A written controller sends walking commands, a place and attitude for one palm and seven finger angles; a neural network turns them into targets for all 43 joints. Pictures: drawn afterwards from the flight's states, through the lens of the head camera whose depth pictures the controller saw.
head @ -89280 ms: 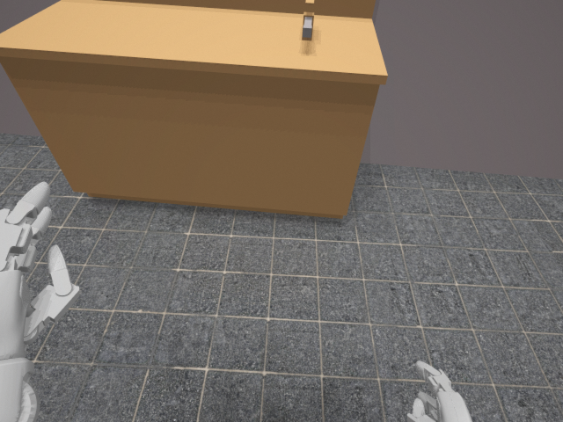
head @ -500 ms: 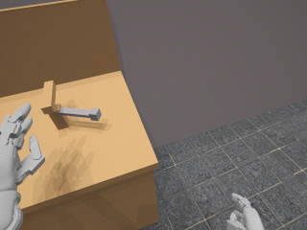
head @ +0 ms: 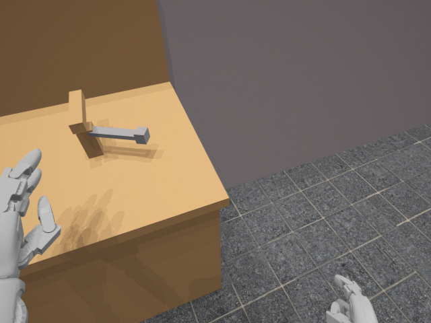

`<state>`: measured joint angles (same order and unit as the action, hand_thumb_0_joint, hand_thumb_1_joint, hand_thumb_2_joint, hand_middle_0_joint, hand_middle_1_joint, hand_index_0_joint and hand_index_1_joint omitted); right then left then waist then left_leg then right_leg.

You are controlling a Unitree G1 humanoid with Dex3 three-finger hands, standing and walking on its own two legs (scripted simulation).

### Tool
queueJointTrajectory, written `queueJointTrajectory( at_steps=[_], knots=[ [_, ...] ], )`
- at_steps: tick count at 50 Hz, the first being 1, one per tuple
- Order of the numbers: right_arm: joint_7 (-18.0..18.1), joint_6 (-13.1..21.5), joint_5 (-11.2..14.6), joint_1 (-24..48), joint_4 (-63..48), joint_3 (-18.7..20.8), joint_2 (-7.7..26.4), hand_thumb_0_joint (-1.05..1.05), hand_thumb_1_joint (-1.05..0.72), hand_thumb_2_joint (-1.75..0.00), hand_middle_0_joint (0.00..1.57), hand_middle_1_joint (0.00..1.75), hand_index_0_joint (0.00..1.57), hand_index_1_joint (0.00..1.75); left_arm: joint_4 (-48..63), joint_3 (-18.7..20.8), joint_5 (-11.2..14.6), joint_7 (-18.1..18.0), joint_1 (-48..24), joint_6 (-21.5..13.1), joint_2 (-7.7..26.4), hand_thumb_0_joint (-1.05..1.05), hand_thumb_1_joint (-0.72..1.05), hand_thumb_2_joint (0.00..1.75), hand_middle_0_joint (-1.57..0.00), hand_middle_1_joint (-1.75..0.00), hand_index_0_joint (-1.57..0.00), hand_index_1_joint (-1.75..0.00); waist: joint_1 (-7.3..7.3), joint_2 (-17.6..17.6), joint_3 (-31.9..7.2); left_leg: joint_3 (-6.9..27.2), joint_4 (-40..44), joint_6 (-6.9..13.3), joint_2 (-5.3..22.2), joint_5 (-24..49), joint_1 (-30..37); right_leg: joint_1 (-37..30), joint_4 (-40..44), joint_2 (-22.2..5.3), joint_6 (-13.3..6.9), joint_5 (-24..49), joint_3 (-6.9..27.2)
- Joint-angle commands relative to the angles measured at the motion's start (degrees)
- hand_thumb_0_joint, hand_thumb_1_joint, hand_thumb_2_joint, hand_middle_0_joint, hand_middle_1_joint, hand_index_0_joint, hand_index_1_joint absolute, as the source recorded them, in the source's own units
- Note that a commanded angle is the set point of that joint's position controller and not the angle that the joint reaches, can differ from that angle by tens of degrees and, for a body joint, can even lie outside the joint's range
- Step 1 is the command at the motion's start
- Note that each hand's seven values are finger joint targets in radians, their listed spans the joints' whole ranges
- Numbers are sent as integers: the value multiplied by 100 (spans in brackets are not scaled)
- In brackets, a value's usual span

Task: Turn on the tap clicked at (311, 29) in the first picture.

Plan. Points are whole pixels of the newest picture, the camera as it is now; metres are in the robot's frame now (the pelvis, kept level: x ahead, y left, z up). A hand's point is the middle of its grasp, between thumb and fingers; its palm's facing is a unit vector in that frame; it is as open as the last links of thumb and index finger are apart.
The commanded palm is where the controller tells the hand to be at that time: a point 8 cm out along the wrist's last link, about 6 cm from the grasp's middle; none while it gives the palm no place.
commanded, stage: step back with the hand held close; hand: left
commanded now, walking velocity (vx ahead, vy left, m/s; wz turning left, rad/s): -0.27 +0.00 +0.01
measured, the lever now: (142, 135) +0.49 +0.21 +0.09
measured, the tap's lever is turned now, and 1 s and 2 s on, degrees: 60 60 60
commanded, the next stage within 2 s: stop stepping back and stand still in 0.70 s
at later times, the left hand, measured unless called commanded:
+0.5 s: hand out of the picture +0.12 +0.28 +0.17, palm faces +0.50 -0.76 -0.42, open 7.4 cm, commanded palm +0.07 +0.30 +0.18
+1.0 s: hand out of the picture +0.03 +0.22 +0.15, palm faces +0.32 -0.86 -0.41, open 7.4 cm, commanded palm -0.03 +0.26 +0.18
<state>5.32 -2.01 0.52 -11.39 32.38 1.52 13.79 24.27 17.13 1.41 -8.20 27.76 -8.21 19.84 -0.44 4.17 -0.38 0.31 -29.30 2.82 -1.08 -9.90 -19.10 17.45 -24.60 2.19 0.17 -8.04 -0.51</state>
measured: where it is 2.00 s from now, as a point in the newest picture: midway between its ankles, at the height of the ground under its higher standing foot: outside the picture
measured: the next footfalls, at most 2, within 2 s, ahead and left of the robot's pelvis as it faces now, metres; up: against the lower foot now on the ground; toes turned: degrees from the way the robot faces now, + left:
right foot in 0.62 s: -0.18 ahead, -0.08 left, +0.00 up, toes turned -1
left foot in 0.78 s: -0.04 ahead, +0.08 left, +0.00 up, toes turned +1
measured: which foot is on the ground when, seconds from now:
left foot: down 0.00-0.70, up 0.72-0.76, down 0.78-1.00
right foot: down 0.00-0.36, up 0.38-0.60, down 0.62-1.00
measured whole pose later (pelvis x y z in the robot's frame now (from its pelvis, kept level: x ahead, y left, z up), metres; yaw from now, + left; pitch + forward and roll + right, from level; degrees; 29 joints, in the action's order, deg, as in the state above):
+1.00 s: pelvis -0.20 -0.01 +0.00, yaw -2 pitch +0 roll +0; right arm 5.6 0.3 0.1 -11.6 33.4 2.9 14.5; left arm 25.5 18.0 2.9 -7.6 27.6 -5.2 22.2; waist 1.8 0.1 -2.3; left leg -3.6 -25.7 2.0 -1.0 -8.3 -22.6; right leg 11.8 -29.7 3.1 -1.3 -20.6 0.9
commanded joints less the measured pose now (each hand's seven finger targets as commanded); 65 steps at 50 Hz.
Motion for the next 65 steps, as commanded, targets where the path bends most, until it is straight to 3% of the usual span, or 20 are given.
queueJointTrajectory(
  at_steps=[1,6,12,16,19,22,27,32,35,37,40,42,44,46,48,51,54,58,62,65],
  knots=[
    [97,378,-20,787,-1017,260,798,0,-90,-90,20,30,20,30,1225,920,-189,-169,-648,-475,1191,0,90,90,-20,-30,-20,-30,-62,435,-326,1278,1778,429,924,-2788,-1980,-1828,-652,61,127,-483,336],
    [90,509,-55,810,-976,322,776,0,-90,-90,20,30,20,30,955,985,-277,-60,-313,-518,1026,0,90,90,-20,-30,-20,-30,-88,469,-262,1382,1606,598,1030,-3246,-2867,-2319,-1332,145,109,51,602],
    [-81,430,-43,506,-603,282,367,0,-90,-90,20,30,20,30,1735,542,-21,-137,-777,-336,1045,0,90,90,-20,-30,-20,-30,173,-1380,-665,148,-1806,-200,19,-898,521,1167,1080,-1757,-835,-747,2155],
    [39,457,-93,759,-629,249,573,0,-90,-90,20,30,20,30,1646,923,-6,-219,-666,-414,1300,0,90,90,-20,-30,-20,-30,86,-73,-242,761,451,63,533,-1069,39,899,97,-629,-238,-821,1107],
    [109,567,-93,839,-788,318,677,0,-90,-90,20,30,20,30,1560,1180,-198,-181,-563,-584,1118,0,90,90,-20,-30,-20,-30,-28,1361,-697,1917,2389,736,1857,-3647,-2885,-2082,-2824,425,242,-584,288],
    [24,703,-161,727,-583,394,446,0,-90,-90,20,30,20,30,1481,929,-190,-108,-885,-539,911,0,90,90,-20,-30,-20,-30,-35,428,-456,1709,1826,888,1921,-1621,-1652,-800,-3397,337,175,-1454,559],
    [-121,909,-198,717,-255,189,389,0,-90,-90,20,30,20,30,1542,207,32,-47,-886,-400,525,0,90,90,-20,-30,-20,-30,-74,853,-810,1046,1561,332,1448,717,1065,135,-754,168,46,-1787,357],
    [-75,678,-130,925,-372,194,348,0,-90,-90,20,30,20,30,1886,776,70,74,-967,-511,1285,0,90,90,-20,-30,-20,-30,-104,-315,-1680,-278,237,-234,692,2540,1960,-278,509,-332,156,2333,578],
    [-80,476,65,978,-733,316,285,0,-90,-90,20,30,20,30,1783,1206,143,69,-177,-502,1598,0,90,90,-20,-30,-20,-30,-161,-1790,-1653,-733,-746,-286,112,672,979,-847,335,-895,640,5500,593],
    [-66,377,26,1054,-864,183,161,0,-90,-90,20,30,20,30,1387,1282,164,120,441,-433,1511,0,90,90,-20,-30,-20,-30,-169,-1354,-1232,-442,-831,-289,38,-249,-148,-1168,25,-1102,369,5685,842],
    [23,249,12,768,-748,135,382,0,-90,-90,20,30,20,30,1387,900,234,145,-25,-385,1282,0,90,90,-20,-30,-20,-30,33,-488,-1146,-315,289,-246,251,2418,873,-804,-192,-559,402,4738,558],
    [12,268,89,592,-776,235,506,0,-90,-90,20,30,20,30,1394,836,226,45,165,-270,1224,0,90,90,-20,-30,-20,-30,-29,288,-1806,136,237,26,886,4271,2553,78,-400,-130,481,1408,372],
    [-48,424,-15,707,-800,267,585,0,-90,-90,20,30,20,30,1455,637,217,2,77,-153,1086,0,90,90,-20,-30,-20,-30,-25,974,-1389,825,1431,150,1266,961,1430,-118,-1005,138,201,-1761,282],
    [31,518,-59,1001,-847,186,625,0,-90,-90,20,30,20,30,1610,683,178,-83,-512,-88,1119,0,90,90,-20,-30,-20,-30,-59,1214,-419,1091,2486,191,1234,-2782,-932,-1195,-1166,194,-38,-1695,76],
    [45,536,-59,884,-804,203,599,0,-90,-90,20,30,20,30,1396,737,91,-95,-261,-60,1147,0,90,90,-20,-30,-20,-30,-92,433,-319,463,1688,-104,606,-2867,-1255,-1415,-39,35,-208,-1802,99],
    [-20,575,-70,561,-573,304,578,0,-90,-90,20,30,20,30,1842,763,94,-135,-480,-109,1270,0,90,90,-20,-30,-20,-30,63,-1732,-134,271,-2784,-374,-141,-995,-91,1516,2122,-2073,-1168,-3473,2878],
    [15,696,-39,385,-383,198,509,0,-90,-90,20,30,20,30,1120,612,72,-166,-1108,-173,1102,0,90,90,-20,-30,-20,-30,231,-868,9,95,-2081,-256,299,-840,-207,942,1325,-1565,-775,-2260,1388],
    [141,845,-33,392,-372,168,524,0,-90,-90,20,30,20,30,876,501,67,-259,-1227,-214,967,0,90,90,-20,-30,-20,-30,122,-326,-148,-218,96,-35,234,-1441,848,521,668,-1121,-613,-2646,1164],
    [107,901,5,393,-452,56,514,0,-90,-90,20,30,20,30,1172,756,136,-261,-806,-228,1041,0,90,90,-20,-30,-20,-30,140,825,-260,2037,1609,551,1573,-2327,779,689,-1615,1,33,-1672,-73],
    [8,1026,-75,462,-347,-1,417,0,-90,-90,20,30,20,30,1231,629,26,-217,-905,-148,874,0,90,90,-20,-30,-20,-30,112,506,333,1788,1675,648,1595,-2408,-207,183,-1596,-183,13,-1599,29]
  ],
)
